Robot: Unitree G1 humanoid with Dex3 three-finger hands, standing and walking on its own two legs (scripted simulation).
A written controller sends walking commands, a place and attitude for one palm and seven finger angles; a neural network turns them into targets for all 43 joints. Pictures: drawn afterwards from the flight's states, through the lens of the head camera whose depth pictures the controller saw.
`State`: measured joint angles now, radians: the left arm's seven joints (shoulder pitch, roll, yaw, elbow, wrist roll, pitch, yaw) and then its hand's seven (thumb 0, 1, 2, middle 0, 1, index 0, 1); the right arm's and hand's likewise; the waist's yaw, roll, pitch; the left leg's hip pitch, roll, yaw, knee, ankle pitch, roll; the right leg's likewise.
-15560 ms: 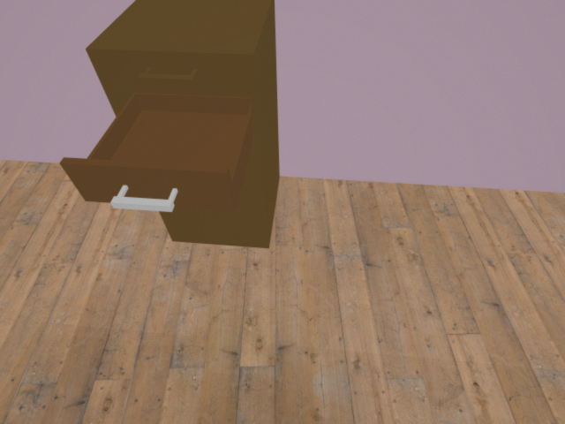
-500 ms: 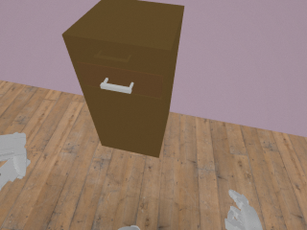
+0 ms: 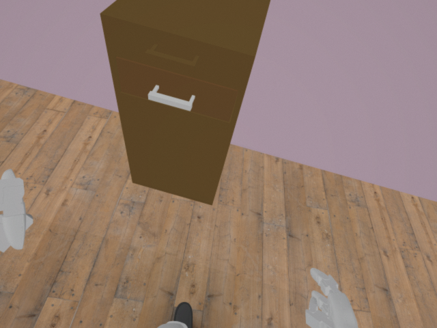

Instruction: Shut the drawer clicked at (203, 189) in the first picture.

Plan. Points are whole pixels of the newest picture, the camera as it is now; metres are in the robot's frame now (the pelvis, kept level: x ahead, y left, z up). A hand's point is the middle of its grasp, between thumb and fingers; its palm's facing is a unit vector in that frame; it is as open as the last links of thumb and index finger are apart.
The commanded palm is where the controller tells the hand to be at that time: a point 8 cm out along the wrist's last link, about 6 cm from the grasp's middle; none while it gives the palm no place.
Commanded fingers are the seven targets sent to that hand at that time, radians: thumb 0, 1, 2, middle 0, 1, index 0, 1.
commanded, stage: step back with the hand held close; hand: left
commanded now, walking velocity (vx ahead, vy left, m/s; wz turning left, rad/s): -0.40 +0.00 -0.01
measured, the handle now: (172, 97) +0.76 +0.21 -0.10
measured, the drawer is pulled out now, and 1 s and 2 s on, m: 0.00 0.00 0.00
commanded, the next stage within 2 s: stop stepping back and stand still in 0.06 s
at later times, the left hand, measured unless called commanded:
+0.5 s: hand out of the picture +0.11 +0.25 +0.16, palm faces +0.36 -0.87 -0.33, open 3.3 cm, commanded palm +0.02 +0.29 +0.18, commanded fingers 0.00 0.90 0.90 -1.40 -1.60 -1.40 -1.60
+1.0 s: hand out of the picture +0.07 +0.25 +0.16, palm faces +0.34 -0.86 -0.39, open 3.3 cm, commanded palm +0.00 +0.30 +0.18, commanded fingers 0.00 0.90 0.90 -1.40 -1.60 -1.40 -1.60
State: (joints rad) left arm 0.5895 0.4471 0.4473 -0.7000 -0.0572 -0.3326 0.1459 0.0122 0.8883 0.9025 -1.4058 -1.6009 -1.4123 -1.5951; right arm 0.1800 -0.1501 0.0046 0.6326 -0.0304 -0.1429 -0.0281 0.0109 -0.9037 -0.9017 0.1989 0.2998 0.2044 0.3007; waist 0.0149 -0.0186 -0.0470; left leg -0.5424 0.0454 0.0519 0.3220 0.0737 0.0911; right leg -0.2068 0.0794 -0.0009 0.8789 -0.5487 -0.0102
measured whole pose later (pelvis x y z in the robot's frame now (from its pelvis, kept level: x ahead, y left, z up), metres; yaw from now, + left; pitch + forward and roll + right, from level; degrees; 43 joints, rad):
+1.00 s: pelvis -0.14 +0.03 -0.01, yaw -1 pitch +0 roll +0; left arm 0.55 0.35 0.34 -0.58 -0.02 -0.18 0.15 0.02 0.89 0.90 -1.40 -1.60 -1.41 -1.60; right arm 0.20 -0.17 0.02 0.61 0.00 -0.14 -0.07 0.01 -0.91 -0.90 0.20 0.30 0.20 0.30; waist -0.02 -0.04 0.02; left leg -0.34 0.05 0.08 0.61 -0.25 -0.01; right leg -0.23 -0.04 -0.05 0.62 -0.39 0.01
